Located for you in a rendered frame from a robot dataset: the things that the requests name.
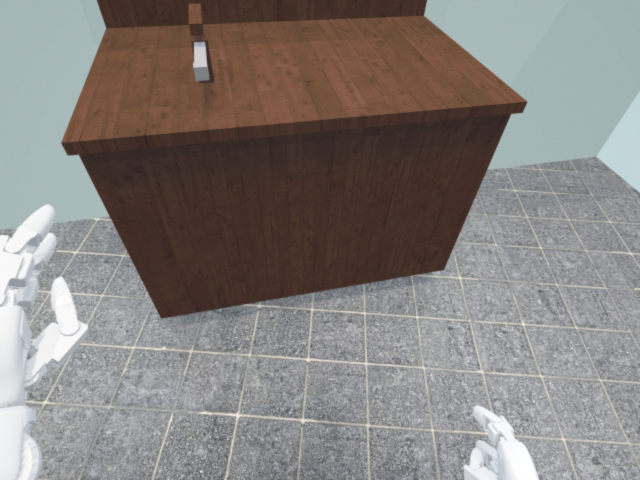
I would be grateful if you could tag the counter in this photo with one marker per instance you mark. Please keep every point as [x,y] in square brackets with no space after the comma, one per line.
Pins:
[337,143]

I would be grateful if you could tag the robot right hand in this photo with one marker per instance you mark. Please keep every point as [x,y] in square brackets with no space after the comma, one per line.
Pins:
[511,460]

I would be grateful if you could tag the tap lever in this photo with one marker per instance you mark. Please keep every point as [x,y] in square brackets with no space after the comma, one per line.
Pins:
[200,62]

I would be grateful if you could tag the robot left hand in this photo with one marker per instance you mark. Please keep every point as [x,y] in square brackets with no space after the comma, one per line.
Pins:
[22,259]

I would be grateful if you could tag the left robot forearm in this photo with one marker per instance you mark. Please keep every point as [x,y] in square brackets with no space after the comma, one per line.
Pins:
[20,454]

